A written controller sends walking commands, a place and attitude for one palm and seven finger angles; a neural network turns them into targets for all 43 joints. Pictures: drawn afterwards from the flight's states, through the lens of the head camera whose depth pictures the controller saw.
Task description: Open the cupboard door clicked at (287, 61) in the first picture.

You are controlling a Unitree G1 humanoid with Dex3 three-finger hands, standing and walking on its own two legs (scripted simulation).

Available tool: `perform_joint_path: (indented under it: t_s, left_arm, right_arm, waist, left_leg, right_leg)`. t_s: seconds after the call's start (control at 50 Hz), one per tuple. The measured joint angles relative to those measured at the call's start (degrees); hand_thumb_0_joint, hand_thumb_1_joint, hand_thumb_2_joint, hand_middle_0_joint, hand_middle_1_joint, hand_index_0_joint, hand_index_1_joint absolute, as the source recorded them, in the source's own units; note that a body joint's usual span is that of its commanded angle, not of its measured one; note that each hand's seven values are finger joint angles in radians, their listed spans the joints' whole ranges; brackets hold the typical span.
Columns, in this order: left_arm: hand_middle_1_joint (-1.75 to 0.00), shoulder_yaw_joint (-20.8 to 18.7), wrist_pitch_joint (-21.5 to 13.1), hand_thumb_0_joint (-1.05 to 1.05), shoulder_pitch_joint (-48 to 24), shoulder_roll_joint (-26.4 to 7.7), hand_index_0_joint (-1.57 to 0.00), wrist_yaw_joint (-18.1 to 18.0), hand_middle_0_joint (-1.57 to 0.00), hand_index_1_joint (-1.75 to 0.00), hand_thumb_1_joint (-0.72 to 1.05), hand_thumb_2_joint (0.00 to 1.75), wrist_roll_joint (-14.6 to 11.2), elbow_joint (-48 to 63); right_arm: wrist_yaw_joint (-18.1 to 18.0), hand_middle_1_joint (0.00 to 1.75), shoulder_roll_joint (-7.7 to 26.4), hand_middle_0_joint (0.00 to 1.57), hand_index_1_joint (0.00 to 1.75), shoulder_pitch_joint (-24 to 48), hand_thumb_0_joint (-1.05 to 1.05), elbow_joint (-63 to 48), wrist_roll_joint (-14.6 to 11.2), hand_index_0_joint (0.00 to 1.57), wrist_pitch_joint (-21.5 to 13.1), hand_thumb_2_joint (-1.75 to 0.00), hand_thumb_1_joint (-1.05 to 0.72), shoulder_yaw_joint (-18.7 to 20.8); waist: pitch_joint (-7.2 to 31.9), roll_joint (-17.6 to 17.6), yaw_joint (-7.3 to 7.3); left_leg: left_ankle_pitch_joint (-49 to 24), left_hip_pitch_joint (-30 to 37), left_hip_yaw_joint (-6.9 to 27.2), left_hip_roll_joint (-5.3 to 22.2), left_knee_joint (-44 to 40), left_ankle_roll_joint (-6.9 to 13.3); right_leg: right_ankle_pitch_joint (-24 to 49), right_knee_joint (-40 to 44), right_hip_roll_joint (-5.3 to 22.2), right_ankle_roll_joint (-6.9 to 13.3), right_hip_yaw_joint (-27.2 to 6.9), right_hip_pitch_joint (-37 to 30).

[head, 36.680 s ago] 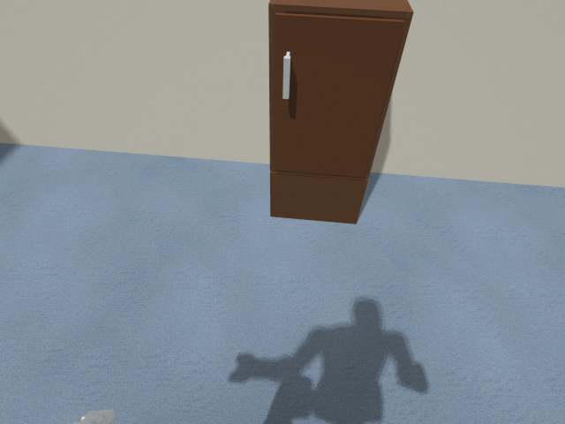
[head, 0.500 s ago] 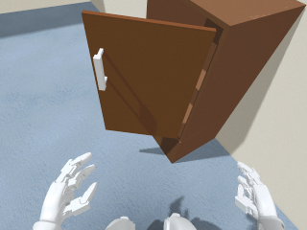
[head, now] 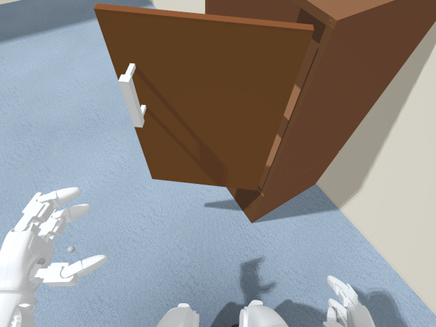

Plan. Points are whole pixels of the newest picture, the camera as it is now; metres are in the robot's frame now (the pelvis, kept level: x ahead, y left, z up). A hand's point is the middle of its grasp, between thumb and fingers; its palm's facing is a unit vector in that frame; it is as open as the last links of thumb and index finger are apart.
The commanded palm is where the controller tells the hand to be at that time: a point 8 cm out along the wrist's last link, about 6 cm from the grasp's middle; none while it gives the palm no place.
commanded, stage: raise the hand with hooked fingers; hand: left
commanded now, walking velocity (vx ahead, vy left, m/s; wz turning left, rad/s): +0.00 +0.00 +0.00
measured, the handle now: (135, 96) +0.56 +0.22 +0.05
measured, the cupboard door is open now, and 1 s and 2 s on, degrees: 52 52 52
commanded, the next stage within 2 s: move the hooked fingers beside the handle in 1.16 s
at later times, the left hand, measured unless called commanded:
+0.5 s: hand (54, 232) +0.26 +0.28 +0.04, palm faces -0.03 -1.00 -0.04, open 13.8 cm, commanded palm +0.24 +0.33 +0.06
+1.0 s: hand (39, 214) +0.28 +0.30 +0.06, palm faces -0.01 -1.00 -0.03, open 13.9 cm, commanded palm +0.25 +0.35 +0.07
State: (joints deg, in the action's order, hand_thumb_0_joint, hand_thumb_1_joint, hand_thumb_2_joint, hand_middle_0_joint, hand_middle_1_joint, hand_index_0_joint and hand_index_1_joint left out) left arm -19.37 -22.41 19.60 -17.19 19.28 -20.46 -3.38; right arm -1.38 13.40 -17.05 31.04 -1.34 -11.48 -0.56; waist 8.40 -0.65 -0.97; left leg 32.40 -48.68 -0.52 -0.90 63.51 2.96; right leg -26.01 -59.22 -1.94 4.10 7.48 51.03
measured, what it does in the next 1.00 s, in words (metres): stands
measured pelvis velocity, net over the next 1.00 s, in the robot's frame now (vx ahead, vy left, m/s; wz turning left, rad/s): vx -0.01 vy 0.03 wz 0.00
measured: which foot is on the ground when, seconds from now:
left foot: down 0.00-1.00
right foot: down 0.00-1.00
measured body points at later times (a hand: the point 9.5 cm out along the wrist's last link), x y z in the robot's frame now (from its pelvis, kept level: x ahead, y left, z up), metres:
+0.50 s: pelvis -0.01 +0.02 +0.01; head +0.07 +0.04 +0.45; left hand +0.25 +0.33 +0.05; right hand +0.17 -0.21 -0.06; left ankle -0.02 +0.08 -0.66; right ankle +0.03 -0.08 -0.66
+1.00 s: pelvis -0.01 +0.03 +0.01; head +0.07 +0.06 +0.46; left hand +0.27 +0.36 +0.06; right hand +0.14 -0.23 -0.06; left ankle -0.02 +0.08 -0.66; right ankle +0.03 -0.08 -0.66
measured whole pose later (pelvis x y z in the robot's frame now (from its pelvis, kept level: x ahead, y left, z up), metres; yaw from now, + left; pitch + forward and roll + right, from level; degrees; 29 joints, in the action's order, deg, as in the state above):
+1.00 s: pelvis -0.01 +0.03 +0.01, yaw +0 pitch +15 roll -4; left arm -24.8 -20.8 -0.3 -24.8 30.5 -21.1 -23.9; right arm -1.6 16.7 -17.5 29.7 -1.6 -10.4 -2.1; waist 6.6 0.2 -1.6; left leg 29.8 -45.2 -1.3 -2.0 59.6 5.1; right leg -22.6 -54.0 -1.2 1.8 6.5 46.8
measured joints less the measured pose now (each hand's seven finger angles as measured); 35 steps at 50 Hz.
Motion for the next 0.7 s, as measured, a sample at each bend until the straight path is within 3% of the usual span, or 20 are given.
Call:
perform_joint_path:
  t_s: [0.06,0.18,0.34,0.48,0.62,0.7]
  left_arm:
    - [-0.93,0.1,-2.5,0.0,-2.0,-0.7,-0.27,1.9,-0.27,-0.92,-0.06,0.48,0.4,-3.2]
    - [-1.02,2.0,0.7,0.0,-5.5,-2.5,-0.28,7.8,-0.28,-1.01,-0.2,0.42,0.4,-7.5]
    - [-1.13,-1.4,-0.4,0.0,-9.0,-4.0,-0.3,5.2,-0.29,-1.12,-0.38,0.35,-1.2,-7.3]
    - [-1.18,-1.2,4.9,-0.01,-14.2,-5.7,-0.3,8.8,-0.3,-1.18,-0.46,0.31,0.4,-15.1]
    - [-1.2,-3.5,1.8,-0.01,-17.6,-6.8,-0.31,9.6,-0.3,-1.19,-0.49,0.3,-0.2,-16.0]
    - [-1.2,-5.2,2.8,-0.01,-21.0,-8.7,-0.31,11.0,-0.3,-1.2,-0.49,0.3,-0.7,-20.3]
  right_arm:
    - [0.0,0.3,2.5,0.21,0.3,0.2,0.02,0.8,-0.2,0.21,-0.4,-0.9,-0.91,0.7]
    - [-0.9,0.3,3.9,0.21,0.3,2.4,0.02,0.0,-0.8,0.2,-1.0,-0.9,-0.91,0.9]
    - [-0.2,0.3,2.1,0.2,0.3,2.4,0.01,-2.5,-0.5,0.2,-0.8,-0.9,-0.91,-0.6]
    - [-0.5,0.3,2.2,0.21,0.3,2.5,0.01,-3.1,-0.9,0.21,0.4,-0.9,-0.91,-2.4]
    - [-0.8,0.3,2.0,0.21,0.3,1.3,0.01,-1.6,-0.4,0.21,0.4,-0.9,-0.9,-2.6]
    - [-1.0,0.3,2.5,0.21,0.3,0.7,0.01,-0.9,-0.7,0.21,1.1,-0.9,-0.9,-2.6]
  waist:
    - [0.0,-0.4,0.05]
    - [-1.1,0.2,-0.41]
    - [-0.6,0.4,-0.09]
    - [-1.1,-0.5,0.55]
    - [-1.8,0.2,0.54]
    - [-1.6,0.2,0.15]
  left_leg:
    - [0.5,-1.1,0.5,-0.4,1.3,0.3]
    - [0.5,-0.8,0.0,-0.2,1.6,0.6]
    - [-0.7,2.2,0.1,-0.4,-1.1,0.9]
    - [-1.5,2.3,0.0,-1.0,-1.9,1.5]
    - [-2.0,3.3,-0.3,-1.0,-2.8,1.7]
    - [-2.3,3.4,-0.3,-1.1,-3.2,1.8]
  right_leg:
    - [-0.6,-1.1,0.4,-0.2,0.5,0.8]
    - [-0.3,-1.1,0.2,-0.5,0.1,0.5]
    - [1.0,1.9,0.3,-1.0,0.0,-2.7]
    - [1.8,2.8,0.8,-1.5,-0.1,-3.1]
    - [2.6,3.9,0.8,-1.8,-0.5,-4.1]
    - [2.8,4.4,0.9,-2.0,-0.5,-4.2]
